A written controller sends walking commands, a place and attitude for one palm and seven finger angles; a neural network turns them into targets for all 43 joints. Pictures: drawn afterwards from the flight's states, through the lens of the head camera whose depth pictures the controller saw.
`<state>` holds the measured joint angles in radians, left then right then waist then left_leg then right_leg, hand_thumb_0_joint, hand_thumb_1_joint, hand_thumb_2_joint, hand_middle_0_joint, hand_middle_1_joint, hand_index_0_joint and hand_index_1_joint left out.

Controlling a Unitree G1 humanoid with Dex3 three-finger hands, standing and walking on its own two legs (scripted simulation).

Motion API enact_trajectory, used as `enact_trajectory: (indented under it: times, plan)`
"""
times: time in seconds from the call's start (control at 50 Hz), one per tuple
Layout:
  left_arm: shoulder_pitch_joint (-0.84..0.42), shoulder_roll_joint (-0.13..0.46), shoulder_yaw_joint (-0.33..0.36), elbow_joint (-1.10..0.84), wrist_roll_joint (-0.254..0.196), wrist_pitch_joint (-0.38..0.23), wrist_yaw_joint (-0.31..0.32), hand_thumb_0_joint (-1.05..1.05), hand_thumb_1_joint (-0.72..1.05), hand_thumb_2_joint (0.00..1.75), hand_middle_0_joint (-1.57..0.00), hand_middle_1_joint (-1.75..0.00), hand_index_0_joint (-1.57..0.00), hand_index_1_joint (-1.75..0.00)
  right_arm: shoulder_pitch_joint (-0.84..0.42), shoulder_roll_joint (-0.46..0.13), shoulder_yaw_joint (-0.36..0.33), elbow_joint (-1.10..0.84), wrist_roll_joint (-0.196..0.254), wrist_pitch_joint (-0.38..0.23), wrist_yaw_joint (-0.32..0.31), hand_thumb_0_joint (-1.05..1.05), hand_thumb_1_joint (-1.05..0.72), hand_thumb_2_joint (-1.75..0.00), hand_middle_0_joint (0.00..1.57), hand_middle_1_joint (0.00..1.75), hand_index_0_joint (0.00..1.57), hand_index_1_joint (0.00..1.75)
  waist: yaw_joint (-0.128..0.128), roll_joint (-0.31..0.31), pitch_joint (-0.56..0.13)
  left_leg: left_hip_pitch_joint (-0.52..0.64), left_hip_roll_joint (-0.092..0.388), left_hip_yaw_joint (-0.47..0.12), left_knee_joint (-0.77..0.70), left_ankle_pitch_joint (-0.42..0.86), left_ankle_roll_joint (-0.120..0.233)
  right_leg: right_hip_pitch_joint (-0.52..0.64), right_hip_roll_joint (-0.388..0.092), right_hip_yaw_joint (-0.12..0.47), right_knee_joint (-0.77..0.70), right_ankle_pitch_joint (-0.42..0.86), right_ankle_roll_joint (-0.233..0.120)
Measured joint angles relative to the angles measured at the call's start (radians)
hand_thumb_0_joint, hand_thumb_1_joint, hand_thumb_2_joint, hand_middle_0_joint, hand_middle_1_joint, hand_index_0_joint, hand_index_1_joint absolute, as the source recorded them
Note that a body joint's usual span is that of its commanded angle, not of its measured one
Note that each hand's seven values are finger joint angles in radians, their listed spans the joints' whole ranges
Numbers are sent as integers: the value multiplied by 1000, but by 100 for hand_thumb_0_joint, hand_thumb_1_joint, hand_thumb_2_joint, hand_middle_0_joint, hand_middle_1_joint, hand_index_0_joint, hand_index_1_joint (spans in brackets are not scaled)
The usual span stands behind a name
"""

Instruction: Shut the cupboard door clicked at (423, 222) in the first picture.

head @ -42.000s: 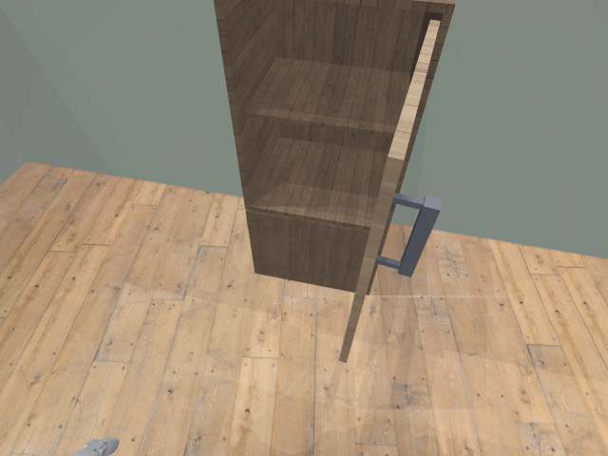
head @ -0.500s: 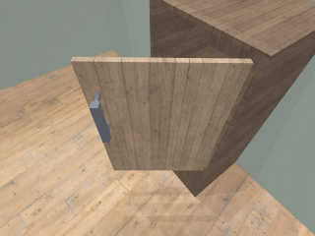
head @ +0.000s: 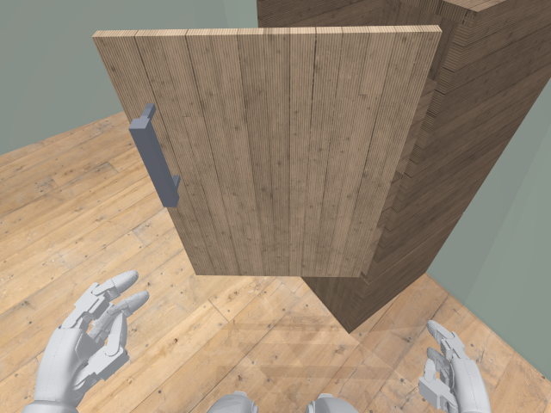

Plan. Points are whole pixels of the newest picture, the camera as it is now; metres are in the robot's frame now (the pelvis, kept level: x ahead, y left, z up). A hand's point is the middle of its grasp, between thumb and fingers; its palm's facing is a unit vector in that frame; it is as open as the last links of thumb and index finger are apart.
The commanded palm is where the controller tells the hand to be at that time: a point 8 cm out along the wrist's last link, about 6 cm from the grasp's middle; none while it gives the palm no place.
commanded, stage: raise the hand and make a fist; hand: left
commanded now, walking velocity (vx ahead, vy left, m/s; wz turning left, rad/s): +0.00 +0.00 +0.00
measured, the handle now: (160, 158) +0.45 +0.20 +0.14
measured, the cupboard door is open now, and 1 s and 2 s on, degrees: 53 53 53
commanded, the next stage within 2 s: bring the fist close to the handle in 1.56 s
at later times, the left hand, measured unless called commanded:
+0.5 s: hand (88, 325) +0.21 +0.24 +0.08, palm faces +0.05 -1.00 -0.03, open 4.1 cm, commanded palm +0.17 +0.29 +0.09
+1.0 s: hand (72, 289) +0.24 +0.25 +0.13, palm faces +0.04 -1.00 -0.05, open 3.1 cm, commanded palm +0.21 +0.30 +0.13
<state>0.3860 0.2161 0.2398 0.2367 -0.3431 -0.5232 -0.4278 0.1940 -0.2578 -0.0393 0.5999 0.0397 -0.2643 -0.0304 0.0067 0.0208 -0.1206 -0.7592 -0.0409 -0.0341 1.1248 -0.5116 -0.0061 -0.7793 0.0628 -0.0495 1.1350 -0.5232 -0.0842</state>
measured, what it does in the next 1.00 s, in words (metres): shifts its weight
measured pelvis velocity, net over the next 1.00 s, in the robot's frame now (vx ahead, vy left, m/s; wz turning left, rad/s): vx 0.02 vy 0.06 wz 0.02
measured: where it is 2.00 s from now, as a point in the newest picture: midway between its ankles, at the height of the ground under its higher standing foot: outside the picture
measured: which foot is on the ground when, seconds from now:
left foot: down 0.00-1.00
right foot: down 0.00-1.00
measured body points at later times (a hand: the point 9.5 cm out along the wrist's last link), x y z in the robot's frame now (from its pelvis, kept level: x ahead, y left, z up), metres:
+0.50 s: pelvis +0.00 +0.04 +0.02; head +0.04 +0.05 +0.47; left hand +0.20 +0.29 +0.09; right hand +0.16 -0.18 -0.05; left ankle +0.02 +0.13 -0.65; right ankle +0.03 -0.06 -0.65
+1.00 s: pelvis +0.02 +0.06 +0.04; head +0.05 +0.06 +0.49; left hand +0.23 +0.30 +0.13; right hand +0.21 -0.15 -0.02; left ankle +0.02 +0.13 -0.65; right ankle +0.03 -0.06 -0.65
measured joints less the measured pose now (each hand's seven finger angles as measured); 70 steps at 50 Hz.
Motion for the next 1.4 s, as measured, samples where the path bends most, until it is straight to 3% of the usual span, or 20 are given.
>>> enact_trajectory:
  times: [0.06,0.12,0.2,0.28,0.36,0.5,0.72,0.98,1.2,1.4]
  plan:
    - [29,-6,18,-26,-14,42,43,1,90,90,-42,-54,-42,-54,-1,5,-4,-43,5,-8,-11,2,-91,-90,20,30,20,30,16,-12,5,-37,-2,-13,2,1,-12,-34,-4,-12,1,18,8]
    - [38,-9,23,-81,-5,37,90,2,90,90,-48,-59,-47,-59,8,-1,8,-56,-1,-30,-24,2,-91,-90,20,30,20,30,34,-7,7,-65,-4,-32,-2,24,-10,-47,-6,-31,-22,39,7]
    - [3,17,-8,-135,-4,11,74,2,90,90,-54,-67,-54,-67,11,-3,39,-46,-4,-50,-41,1,-91,-90,20,30,20,30,41,1,9,-92,-6,-47,1,36,-1,-61,-7,-46,-39,57,11]
    - [-54,38,-40,-146,-9,84,46,2,90,90,-62,-75,-61,-75,21,12,62,-42,3,-41,-48,2,-91,-90,20,30,20,30,29,7,17,-84,-5,-42,-7,42,6,-49,-6,-40,-60,71,16]
    - [-40,34,-47,-193,4,171,93,2,90,90,-69,-83,-68,-83,53,36,69,-52,0,-20,-42,2,-90,-90,21,30,20,30,10,6,17,-39,-5,-22,-50,49,22,-7,-6,-18,-104,86,25]
    - [32,22,-61,-297,34,179,185,2,90,90,-82,-97,-81,-97,101,33,74,-73,-19,-5,-25,2,-90,-90,21,30,20,30,-5,10,15,8,-17,-7,-95,52,49,43,-18,2,-153,91,50]
    - [48,21,-106,-395,61,223,217,2,90,90,-102,-119,-101,-119,75,18,78,-92,-19,14,-19,2,-90,-90,21,30,20,30,14,21,22,52,-33,-6,-115,42,72,98,-33,5,-188,84,75]
    - [-3,35,-93,-410,63,307,227,2,90,90,-124,-143,-123,-143,59,28,104,-110,-10,41,-20,2,-90,-90,21,30,20,30,21,29,26,144,-32,-11,-192,62,70,190,-32,6,-265,104,74]
    - [-60,46,-68,-386,48,361,218,2,90,90,-130,-150,-129,-150,81,13,102,-74,0,42,-34,2,-90,-90,21,30,20,30,15,31,37,222,-23,-16,-261,85,54,261,-24,5,-322,123,57]
    - [-55,31,-67,-361,45,359,217,2,90,90,-130,-150,-130,-150,87,1,86,-65,-3,38,-32,2,-91,-90,21,30,20,30,8,29,38,253,-13,-14,-299,100,37,280,-15,9,-340,131,40]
